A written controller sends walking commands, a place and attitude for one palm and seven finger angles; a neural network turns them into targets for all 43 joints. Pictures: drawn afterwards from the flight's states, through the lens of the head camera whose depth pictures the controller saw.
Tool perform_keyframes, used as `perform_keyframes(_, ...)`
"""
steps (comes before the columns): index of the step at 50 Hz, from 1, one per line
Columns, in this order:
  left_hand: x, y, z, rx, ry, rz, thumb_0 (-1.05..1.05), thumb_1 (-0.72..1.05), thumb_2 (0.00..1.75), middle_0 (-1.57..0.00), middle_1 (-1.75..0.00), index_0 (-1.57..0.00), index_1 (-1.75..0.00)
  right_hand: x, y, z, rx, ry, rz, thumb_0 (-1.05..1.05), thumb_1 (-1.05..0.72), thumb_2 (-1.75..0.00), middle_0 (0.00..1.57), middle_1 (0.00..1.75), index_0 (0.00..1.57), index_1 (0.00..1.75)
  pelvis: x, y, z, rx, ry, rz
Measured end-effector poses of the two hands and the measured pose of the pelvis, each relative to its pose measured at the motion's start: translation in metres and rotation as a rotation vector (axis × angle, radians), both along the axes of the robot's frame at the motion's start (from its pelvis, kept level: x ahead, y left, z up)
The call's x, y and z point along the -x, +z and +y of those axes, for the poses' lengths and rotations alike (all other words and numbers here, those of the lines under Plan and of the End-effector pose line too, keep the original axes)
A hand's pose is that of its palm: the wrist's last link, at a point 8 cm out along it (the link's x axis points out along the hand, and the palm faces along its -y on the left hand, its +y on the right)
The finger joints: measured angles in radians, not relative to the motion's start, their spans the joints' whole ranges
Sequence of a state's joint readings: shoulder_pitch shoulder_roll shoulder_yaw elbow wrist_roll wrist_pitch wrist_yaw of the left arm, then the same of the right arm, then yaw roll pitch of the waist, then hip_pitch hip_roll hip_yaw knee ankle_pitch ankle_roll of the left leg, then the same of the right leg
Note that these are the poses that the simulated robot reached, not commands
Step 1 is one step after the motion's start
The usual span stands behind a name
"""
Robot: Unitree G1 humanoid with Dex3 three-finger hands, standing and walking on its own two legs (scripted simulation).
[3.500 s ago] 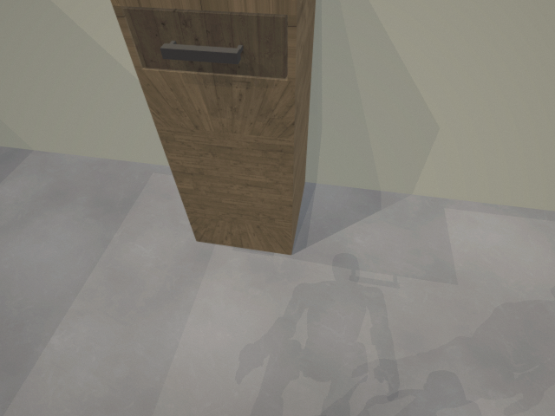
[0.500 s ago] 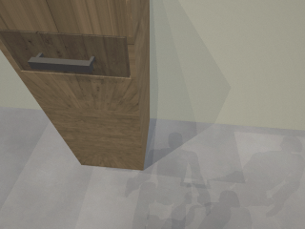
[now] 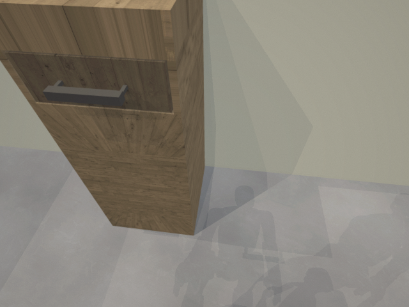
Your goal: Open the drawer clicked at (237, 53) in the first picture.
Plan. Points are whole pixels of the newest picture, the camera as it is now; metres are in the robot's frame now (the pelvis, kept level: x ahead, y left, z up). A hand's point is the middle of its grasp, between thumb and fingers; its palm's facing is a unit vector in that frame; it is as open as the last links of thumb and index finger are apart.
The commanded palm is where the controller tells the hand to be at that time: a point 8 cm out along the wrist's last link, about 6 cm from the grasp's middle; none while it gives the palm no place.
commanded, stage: come to a stop and stand still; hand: left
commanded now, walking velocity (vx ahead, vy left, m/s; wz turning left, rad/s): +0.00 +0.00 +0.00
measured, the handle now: (88, 90) +0.56 +0.32 +0.12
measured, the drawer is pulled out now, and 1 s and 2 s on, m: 0.00 0.00 0.00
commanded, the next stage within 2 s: look again from close up in 0.14 s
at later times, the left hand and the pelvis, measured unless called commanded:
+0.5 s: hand out of the picture +0.02 +0.20 -0.17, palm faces +0.01 -0.97 -0.23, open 7.3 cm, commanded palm none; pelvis +0.01 +0.03 -0.01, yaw -1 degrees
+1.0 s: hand out of the picture +0.00 +0.19 -0.18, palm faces +0.01 -0.98 -0.18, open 7.3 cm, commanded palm none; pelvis +0.01 +0.03 -0.01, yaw -1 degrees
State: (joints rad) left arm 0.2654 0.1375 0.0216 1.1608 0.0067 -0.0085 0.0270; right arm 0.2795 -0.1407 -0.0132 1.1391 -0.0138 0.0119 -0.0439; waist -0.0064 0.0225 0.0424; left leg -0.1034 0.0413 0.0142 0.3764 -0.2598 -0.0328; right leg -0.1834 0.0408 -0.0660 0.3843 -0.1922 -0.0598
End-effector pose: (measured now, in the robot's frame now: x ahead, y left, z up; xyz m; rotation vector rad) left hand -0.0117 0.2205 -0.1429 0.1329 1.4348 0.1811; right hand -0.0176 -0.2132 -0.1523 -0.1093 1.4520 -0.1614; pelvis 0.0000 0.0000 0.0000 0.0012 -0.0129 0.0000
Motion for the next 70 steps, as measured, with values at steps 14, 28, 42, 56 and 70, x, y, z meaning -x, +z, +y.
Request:
perform_keyframes(14,-0.009,-0.003,-0.004,-0.001,-0.019,-0.023,0.01,0.92,0.90,-0.20,-0.30,-0.20,-0.30,0.005,0.002,-0.001,0.006,-0.010,0.015,0.00,-0.91,-0.90,0.20,0.30,0.20,0.30,-0.004,-0.001,-0.001,0.011,-0.008,0.008)
perform_keyframes(28,-0.036,0.003,0.036,-0.039,-0.067,-0.125,0.00,0.92,0.90,-0.20,-0.30,-0.20,-0.30,-0.005,-0.011,0.041,-0.043,-0.002,-0.104,0.01,-0.93,-0.90,0.20,0.30,0.20,0.30,-0.007,-0.007,0.031,-0.005,-0.020,-0.004)
perform_keyframes(42,-0.021,-0.002,0.034,-0.011,-0.059,-0.051,0.00,0.92,0.90,-0.20,-0.30,-0.20,-0.30,0.012,-0.007,0.045,-0.033,-0.005,-0.021,0.00,-0.91,-0.90,0.20,0.30,0.20,0.30,-0.009,-0.006,0.035,-0.013,-0.026,0.000)
perform_keyframes(56,-0.009,-0.012,0.032,0.008,-0.009,-0.020,0.00,0.91,0.90,-0.20,-0.30,-0.20,-0.30,-0.008,-0.007,0.029,0.017,0.015,-0.012,0.00,-0.91,-0.90,0.20,0.30,0.20,0.30,-0.009,-0.012,0.039,-0.012,-0.013,0.016)
perform_keyframes(70,-0.046,-0.008,0.077,-0.065,-0.045,-0.102,0.00,0.91,0.90,-0.20,-0.30,-0.20,-0.30,-0.036,-0.016,0.052,0.006,0.009,-0.104,0.00,-0.92,-0.90,0.20,0.30,0.20,0.30,-0.013,-0.019,0.062,-0.018,-0.045,0.016)
